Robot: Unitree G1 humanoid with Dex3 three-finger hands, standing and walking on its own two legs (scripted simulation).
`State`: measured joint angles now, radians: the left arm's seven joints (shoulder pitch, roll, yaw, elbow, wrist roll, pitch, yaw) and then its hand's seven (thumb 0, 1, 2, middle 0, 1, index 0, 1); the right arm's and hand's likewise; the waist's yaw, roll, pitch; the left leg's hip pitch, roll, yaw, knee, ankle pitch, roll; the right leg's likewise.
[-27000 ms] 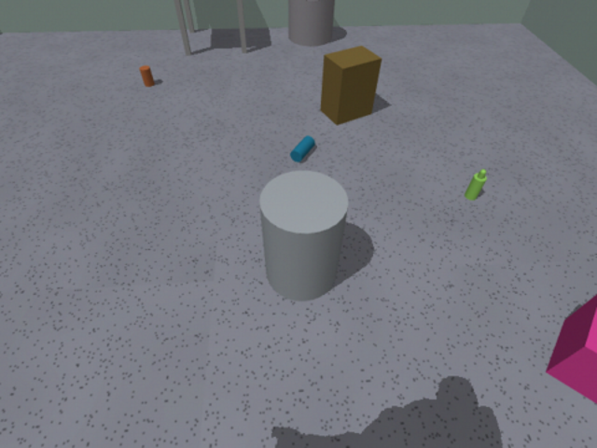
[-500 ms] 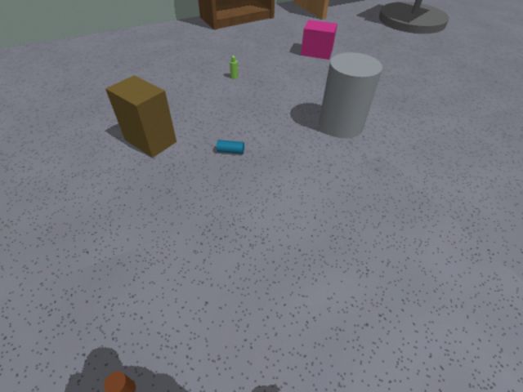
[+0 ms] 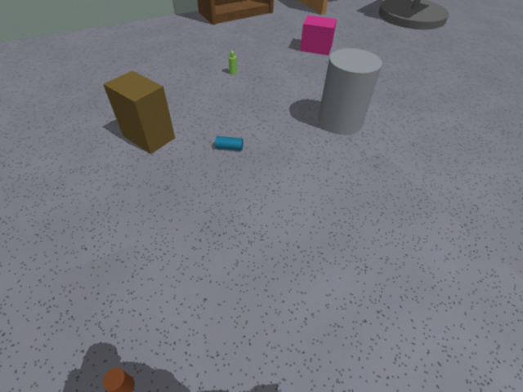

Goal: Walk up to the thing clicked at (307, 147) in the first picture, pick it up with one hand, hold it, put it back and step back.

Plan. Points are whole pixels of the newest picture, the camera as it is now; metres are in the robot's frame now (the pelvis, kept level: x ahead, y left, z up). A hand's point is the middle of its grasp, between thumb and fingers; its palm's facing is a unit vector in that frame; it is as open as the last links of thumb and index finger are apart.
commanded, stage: stand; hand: left
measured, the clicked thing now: (229, 143) +1.53 +0.16 -0.75
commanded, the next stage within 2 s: walk up in 0.30 s
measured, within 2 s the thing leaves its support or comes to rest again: neither
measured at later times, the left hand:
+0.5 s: hand out of the picture +0.11 +0.26 -0.14, palm faces -0.10 -0.92 -0.37, open 7.4 cm
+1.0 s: hand (137, 338) +0.26 +0.24 -0.17, palm faces +0.00 -0.93 -0.36, open 7.4 cm
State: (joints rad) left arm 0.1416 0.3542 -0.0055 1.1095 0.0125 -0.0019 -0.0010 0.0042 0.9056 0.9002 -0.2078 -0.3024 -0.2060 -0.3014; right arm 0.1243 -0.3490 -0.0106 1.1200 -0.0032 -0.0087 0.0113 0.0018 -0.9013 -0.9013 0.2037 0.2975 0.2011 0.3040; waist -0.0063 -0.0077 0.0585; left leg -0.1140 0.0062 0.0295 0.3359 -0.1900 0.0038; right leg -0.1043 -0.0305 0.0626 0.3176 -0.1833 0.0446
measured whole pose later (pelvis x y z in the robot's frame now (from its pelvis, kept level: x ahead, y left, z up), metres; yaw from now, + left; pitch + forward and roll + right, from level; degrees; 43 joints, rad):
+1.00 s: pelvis +0.25 -0.04 -0.03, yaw +0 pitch -2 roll -2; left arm 0.34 0.42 0.06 0.92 0.02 -0.07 -0.05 0.01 0.90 0.90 -0.21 -0.30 -0.21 -0.30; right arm 0.20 -0.41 -0.08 0.91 -0.03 -0.03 0.11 0.00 -0.90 -0.90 0.20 0.30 0.20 0.30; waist 0.04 0.02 0.08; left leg -0.44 0.08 0.03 0.58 -0.13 0.02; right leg 0.04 -0.04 -0.13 0.45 -0.45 0.03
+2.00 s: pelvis +0.70 +0.01 -0.01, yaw -4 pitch -3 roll +0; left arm 0.30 0.45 0.04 0.91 0.00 -0.05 -0.05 0.01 0.91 0.90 -0.21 -0.30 -0.20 -0.30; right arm 0.31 -0.39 -0.05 0.85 0.00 -0.09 0.06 0.00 -0.90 -0.90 0.20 0.30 0.20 0.30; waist -0.01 -0.07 0.07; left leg -0.23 0.03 0.12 0.52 -0.25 0.04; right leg -0.48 -0.07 0.02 1.01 -0.32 -0.02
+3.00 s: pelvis +0.98 +0.00 -0.03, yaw -5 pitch -3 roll -1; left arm 0.18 0.39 0.03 0.97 0.01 0.00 -0.01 0.00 0.91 0.90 -0.21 -0.30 -0.20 -0.30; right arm 0.22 -0.39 -0.01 0.90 0.01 -0.03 -0.01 0.00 -0.90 -0.90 0.21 0.30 0.20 0.30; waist -0.01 0.00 0.12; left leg -0.34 0.07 0.07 0.73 -0.35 0.00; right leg -0.33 -0.03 -0.03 0.66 -0.28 0.01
